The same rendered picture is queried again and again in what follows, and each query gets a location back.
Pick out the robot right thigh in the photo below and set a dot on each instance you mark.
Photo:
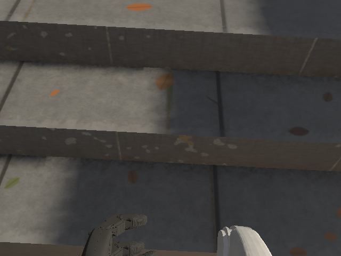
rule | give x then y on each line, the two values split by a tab
240	241

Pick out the left robot hand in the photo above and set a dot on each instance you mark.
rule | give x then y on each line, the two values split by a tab
100	243

